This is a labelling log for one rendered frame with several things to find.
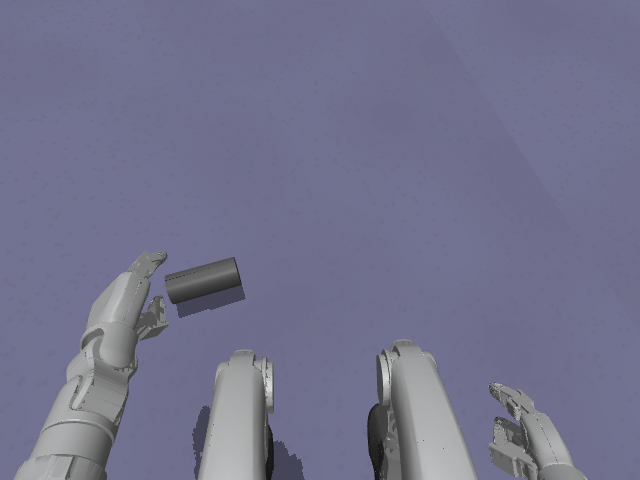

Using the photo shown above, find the right robot arm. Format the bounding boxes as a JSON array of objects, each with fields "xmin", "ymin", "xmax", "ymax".
[{"xmin": 537, "ymin": 464, "xmax": 588, "ymax": 480}]

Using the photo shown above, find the can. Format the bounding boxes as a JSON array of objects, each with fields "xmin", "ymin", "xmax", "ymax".
[{"xmin": 165, "ymin": 257, "xmax": 242, "ymax": 304}]

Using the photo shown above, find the left robot arm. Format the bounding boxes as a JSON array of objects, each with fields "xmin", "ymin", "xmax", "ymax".
[{"xmin": 13, "ymin": 322, "xmax": 138, "ymax": 480}]

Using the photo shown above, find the right robot hand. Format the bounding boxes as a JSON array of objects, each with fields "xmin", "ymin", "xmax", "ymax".
[{"xmin": 489, "ymin": 382, "xmax": 575, "ymax": 480}]

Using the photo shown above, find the left robot hand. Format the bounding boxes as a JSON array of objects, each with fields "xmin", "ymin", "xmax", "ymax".
[{"xmin": 86, "ymin": 251, "xmax": 169, "ymax": 341}]

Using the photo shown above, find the right robot foot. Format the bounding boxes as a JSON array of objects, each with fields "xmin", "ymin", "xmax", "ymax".
[{"xmin": 367, "ymin": 403, "xmax": 384, "ymax": 480}]

